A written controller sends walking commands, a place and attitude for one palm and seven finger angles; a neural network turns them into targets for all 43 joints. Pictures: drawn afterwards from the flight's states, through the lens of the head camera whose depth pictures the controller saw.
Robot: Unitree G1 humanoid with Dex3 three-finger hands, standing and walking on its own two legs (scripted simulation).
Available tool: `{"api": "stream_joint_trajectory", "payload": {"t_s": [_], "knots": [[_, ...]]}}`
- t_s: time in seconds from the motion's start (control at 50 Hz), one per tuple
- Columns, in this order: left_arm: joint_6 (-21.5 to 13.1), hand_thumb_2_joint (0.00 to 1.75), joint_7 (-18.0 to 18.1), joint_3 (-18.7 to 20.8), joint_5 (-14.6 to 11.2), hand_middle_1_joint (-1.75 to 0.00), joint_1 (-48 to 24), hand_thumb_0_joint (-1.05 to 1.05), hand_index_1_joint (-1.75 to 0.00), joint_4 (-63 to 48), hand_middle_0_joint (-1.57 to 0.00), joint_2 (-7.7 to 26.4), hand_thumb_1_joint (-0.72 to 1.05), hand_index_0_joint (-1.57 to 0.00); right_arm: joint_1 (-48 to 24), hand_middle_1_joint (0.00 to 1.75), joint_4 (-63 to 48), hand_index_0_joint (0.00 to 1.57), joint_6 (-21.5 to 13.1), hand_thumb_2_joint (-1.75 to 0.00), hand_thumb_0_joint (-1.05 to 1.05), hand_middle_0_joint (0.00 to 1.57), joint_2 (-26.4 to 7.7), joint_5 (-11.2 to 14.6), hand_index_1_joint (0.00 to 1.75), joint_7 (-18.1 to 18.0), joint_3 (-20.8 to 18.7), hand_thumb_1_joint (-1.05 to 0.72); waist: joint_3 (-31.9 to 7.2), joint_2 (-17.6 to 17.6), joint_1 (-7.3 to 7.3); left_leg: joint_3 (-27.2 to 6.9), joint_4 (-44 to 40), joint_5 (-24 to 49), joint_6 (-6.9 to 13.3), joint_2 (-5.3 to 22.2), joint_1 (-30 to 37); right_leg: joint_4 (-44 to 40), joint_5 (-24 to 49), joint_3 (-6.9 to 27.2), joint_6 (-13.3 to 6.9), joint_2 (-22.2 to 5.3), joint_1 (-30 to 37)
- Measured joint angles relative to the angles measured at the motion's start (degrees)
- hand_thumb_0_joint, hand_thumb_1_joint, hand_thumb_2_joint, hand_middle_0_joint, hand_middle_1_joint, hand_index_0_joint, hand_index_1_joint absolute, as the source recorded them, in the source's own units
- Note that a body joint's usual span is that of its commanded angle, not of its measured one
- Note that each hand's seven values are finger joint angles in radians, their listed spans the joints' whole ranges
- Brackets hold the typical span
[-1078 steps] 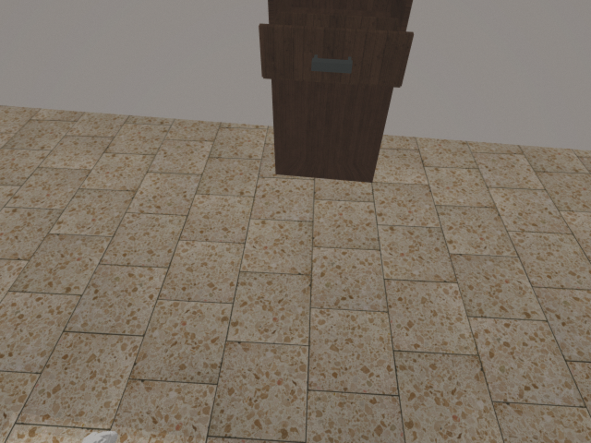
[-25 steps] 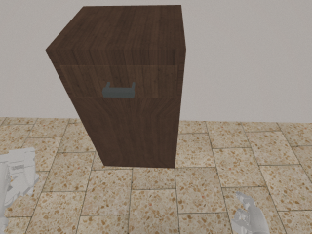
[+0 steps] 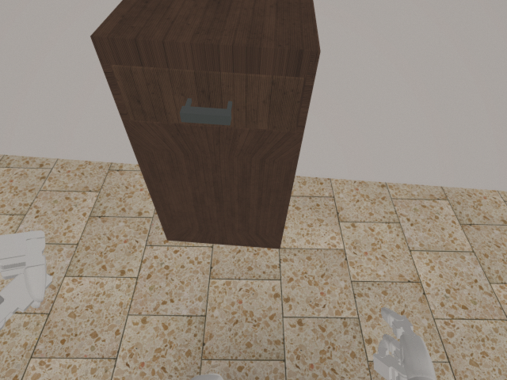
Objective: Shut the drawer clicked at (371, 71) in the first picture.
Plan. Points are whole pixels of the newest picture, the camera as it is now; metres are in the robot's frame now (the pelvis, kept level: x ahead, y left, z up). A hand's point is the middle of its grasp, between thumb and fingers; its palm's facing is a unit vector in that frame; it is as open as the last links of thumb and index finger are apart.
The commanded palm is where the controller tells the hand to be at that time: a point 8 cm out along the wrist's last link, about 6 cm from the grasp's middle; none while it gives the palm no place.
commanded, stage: step back with the hand held close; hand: left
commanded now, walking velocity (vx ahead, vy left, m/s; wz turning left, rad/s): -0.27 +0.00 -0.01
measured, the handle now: (207, 109) +0.71 +0.17 +0.00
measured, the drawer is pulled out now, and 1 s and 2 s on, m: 0.00 0.00 0.00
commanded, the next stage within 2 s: stop stepping back and stand still in 0.64 s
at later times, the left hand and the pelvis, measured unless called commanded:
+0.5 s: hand out of the picture +0.13 +0.26 +0.17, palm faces +0.40 -0.79 -0.47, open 3.3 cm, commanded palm +0.05 +0.29 +0.18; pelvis -0.06 +0.01 -0.01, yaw +4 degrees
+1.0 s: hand out of the picture +0.06 +0.24 +0.18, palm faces +0.29 -0.82 -0.50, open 3.2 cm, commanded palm +0.00 +0.28 +0.18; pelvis -0.13 +0.01 +0.00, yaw +0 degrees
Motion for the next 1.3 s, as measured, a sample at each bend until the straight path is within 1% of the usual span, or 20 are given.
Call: {"api": "stream_joint_trajectory", "payload": {"t_s": [0.14,0.24,0.3,0.38,0.44,0.54,0.62,0.7,0.74,0.78,0.84,0.94,1.0,1.04,1.08,1.1,1.16,1.2,1.26,1.3], "knots": [[-1.38,0.9,0.14,1.96,0.97,-1.6,-1.26,0.02,-1.6,-0.35,-1.41,2.05,0.88,-1.4,1.22,0.3,0.38,0.21,-1.58,-0.9,0.01,0.2,0.43,-0.07,0.3,-0.29,-0.01,-0.9,0.59,-1.43,-1.23,-1.56,0.61,1.29,0.4,-1.69,-1.35,3.28,-0.72,4.34,0.17,2.06,-1.33],[-2.27,0.9,-0.46,3.84,1.52,-1.6,-1.69,0.02,-1.6,-0.45,-1.41,1.84,0.88,-1.4,-0.04,0.3,0.64,0.21,-2.33,-0.9,0.01,0.2,0.47,-0.16,0.3,0.19,-0.28,-0.9,1.35,-0.85,-0.21,-1.42,4.09,-0.22,0.52,-1.21,-3.54,7.05,-2.3,5.37,-0.15,2.94,-3.55],[-2.28,0.9,-0.69,3.03,1.21,-1.6,-1.85,0.02,-1.6,-1.19,-1.41,0.68,0.88,-1.4,-0.83,0.3,1.29,0.21,-2.09,-0.9,0.01,0.2,0.55,-0.46,0.3,0.65,-0.64,-0.9,1.04,-0.84,0.27,-1.31,6.46,-5.55,0.08,-1.15,-5.1,7.13,-1.77,5.54,-0.32,3.02,-4.43],[-2.05,0.9,-0.1,0.51,0.51,-1.6,-2.41,0.02,-1.6,-2.22,-1.41,-0.3,0.88,-1.4,-1.18,0.3,2.64,0.21,-0.64,-0.9,0.01,0.2,0.45,-0.7,0.3,1.17,-1.1,-0.9,-0.1,-1.73,-0.27,-1.56,8.81,-9.59,-1.24,-1.95,-4.8,5.84,-0.32,5.49,-0.09,2.21,-5.01],[-2.38,0.9,0.25,0.72,0.5,-1.6,-3.05,0.02,-1.6,-2.27,-1.41,0.41,0.88,-1.4,-1.16,0.3,2.67,0.21,-0.07,-0.9,0.01,0.2,0.58,-0.72,0.3,0.62,-1.09,-0.9,-0.24,-2.32,-1.16,-1.31,4.93,-1.62,0.01,-1.85,-4.25,6.43,-1.52,5.48,0.22,2.12,-6.25],[-2.44,0.9,0.12,3.75,0.95,-1.6,-3.28,0.02,-1.6,-0.9,-1.41,2.42,0.88,-1.41,-0.09,0.3,3.19,0.21,-2.47,-0.9,0.01,0.2,2.37,-1.29,0.3,0.78,-1.43,-0.9,-0.73,-0.21,-1.47,-3.06,1.28,2.87,0.88,0.68,-4.75,25.37,-13.81,6.28,-0.38,7.36,-6.96],[-2.47,0.9,0.43,3.49,-0.67,-1.6,-0.86,0.02,-1.6,-2.45,-1.41,1.52,0.88,-1.4,1.03,0.3,3.92,0.21,-4.45,-0.9,0.01,0.2,3.35,-1.69,0.3,2.08,-0.5,-0.9,-3.39,-0.25,0.38,-1.69,-4.54,6.71,-0.13,2.43,-4.82,14.94,-18.81,3.69,-1.45,5.93,2.22],[-3.41,0.9,-0.32,2.53,-1.14,-1.6,-1.33,0.02,-1.6,-3.56,-1.41,2.02,0.89,-1.4,-1.05,0.3,3.89,0.21,-4.74,-0.9,0.01,0.2,3.92,-2.51,0.3,2.27,0.83,-0.9,-3.59,-2.76,2.16,2.39,-6.39,9.53,-0.73,2.49,-7.12,-3.3,-10.33,4.75,-2.77,2.5,9.93],[-3.85,0.9,-1.03,0.73,-1.12,-1.6,-3.56,0.02,-1.6,-2.28,-1.41,1.63,0.89,-1.4,-2.88,0.3,4.86,0.21,-4.12,-0.9,0.01,0.2,3.31,-2.5,0.3,1.74,0.93,-0.9,-1.88,-1.1,1.8,1.75,-5.12,7.97,-1.53,3.32,-7.66,-2.28,-9.37,5.05,-1.11,3.44,9.12],[-3.54,0.9,-1.47,-0.28,-1.36,-1.6,-4.06,0.02,-1.6,-1.97,-1.41,2.13,0.88,-1.4,-2.79,0.3,5.33,0.21,-3.72,-0.9,0.01,0.21,3.14,-1.85,0.3,1.34,0.91,-0.9,-1.49,-1.01,0.56,0.66,-4.2,4.65,-2.26,2.57,-7.44,-1.02,-9.99,5.15,-0.06,3.31,8.98],[-2.36,0.9,-1.87,0.09,-1.98,-1.6,-1.39,0.02,-1.6,-2.59,-1.41,3.32,0.88,-1.4,-0.79,0.3,4.15,0.21,-2.81,-0.9,0.01,0.21,2.39,-1.04,0.3,0.75,0.73,-0.9,-1.85,-0.76,-1.88,-0.01,-4.15,7.95,-1.6,2.19,-6.06,1.32,-11.53,5.1,0.37,3.35,9.67],[-0.11,0.9,-1.74,1.7,-2.45,-1.6,1.7,0.02,-1.6,-1.07,-1.41,4.85,0.88,-1.4,3.31,0.3,3.31,0.21,-2.31,-0.9,0.01,0.2,1.23,-0.49,0.3,-0.48,-0.46,-0.9,-3.49,-0.48,-4.5,-1.54,-6.89,8.83,-1.49,0.59,-3.94,1.92,-18.06,4.13,-2.34,3.23,11.36],[0.37,0.9,-1.2,3.11,-2.56,-1.6,3.24,0.02,-1.6,-1.12,-1.41,5.06,0.88,-1.4,4.77,0.3,3.3,0.21,-2.41,-0.9,0.01,0.2,0.43,-0.55,0.3,-0.46,-0.69,-0.9,-3.58,-0.66,-3.56,-1.96,-4.03,1.71,-2.57,-0.08,-5.12,-0.19,-15.13,3.62,-2.61,2.63,11.79],[0.37,0.9,-0.67,3.43,-2.4,-1.6,4.65,0.02,-1.6,-2.13,-1.41,4.05,0.88,-1.4,5.34,0.3,4.4,0.21,-2.42,-0.9,0.01,0.2,-0.4,-0.73,0.3,-0.37,-0.72,-0.9,-4.24,-1.15,-1.07,-1.86,3.54,-1.12,-3.08,-0.28,-4.96,0.56,-11.59,3.51,-2.58,1.41,11.12],[0.45,0.9,-0.1,2.34,-1.86,-1.6,4.02,0.02,-1.6,-2.24,-1.41,1.72,0.88,-1.4,5.96,0.3,5.68,0.21,-2.98,-0.9,0.01,0.2,-1.46,-0.77,0.3,-0.62,-0.85,-0.9,-5.58,-0.37,0.55,-2.28,4.39,-2.78,-2.79,0.19,-1.41,2.37,-11.76,2.94,-0.49,0.98,10.37],[0.49,0.9,0.18,1.52,-1.47,-1.6,1.91,0.02,-1.6,-1.15,-1.41,0.61,0.88,-1.4,5.63,0.3,6.7,0.21,-3.49,-0.9,0.01,0.2,-1.33,-0.64,0.3,-0.98,-1.02,-0.9,-5.44,-0.76,0.42,-2.28,4.05,-1.81,-1.64,-0.43,-1.14,3.46,-12.45,2.67,0.33,0.39,10.11],[1.51,0.9,0.87,-0.31,-0.37,-1.6,-5.44,0.02,-1.6,3.71,-1.41,-2.08,0.88,-1.41,3.68,0.3,8.07,0.2,-5.07,-0.9,0.01,0.2,0.38,-0.41,0.3,-1.43,-0.33,-0.91,-3.52,-2.94,0.33,-1.28,0.94,0.63,0.41,-2.24,0.55,8.11,-15.25,5.22,-0.63,0.53,8.27],[2.41,0.9,0.97,-0.47,0.14,-1.6,-7.31,0.02,-1.6,4.59,-1.41,-2.31,0.89,-1.41,2.63,0.3,7.15,0.2,-6.03,-0.9,0.01,0.2,2.06,-0.81,0.3,-0.8,0.66,-0.91,-2.7,-3.51,-0.51,-1.17,-3.66,3.39,0.27,-2.5,2.13,10.87,-16.83,5.33,-1.43,2.03,6.39],[2.39,0.9,0.58,-0.16,0.31,-1.6,-4.02,0.02,-1.6,1.29,-1.41,-0.45,0.89,-1.4,2.35,0.3,3.89,0.21,-6.57,-0.9,0.01,0.2,4.24,-1.2,0.3,0.76,2.36,-0.9,-2.7,-3.94,-1.92,-0.98,-7.99,4.68,-0.09,-2.58,2.91,3.88,-16.14,2.84,-2.53,3.41,7.38],[1.62,0.9,-0.12,-0.1,0.18,-1.6,-0.54,0.02,-1.6,-1.45,-1.41,0.94,0.89,-1.4,2.15,0.3,1.79,0.21,-6.02,-0.9,0.01,0.2,4.53,-1.53,0.3,1.44,2.85,-0.9,-2.59,-3.1,-2.43,-1.0,-6.04,2.25,-0.92,-2.47,1.27,-0.64,-8.68,2.43,-3.45,3.74,7.92]]}}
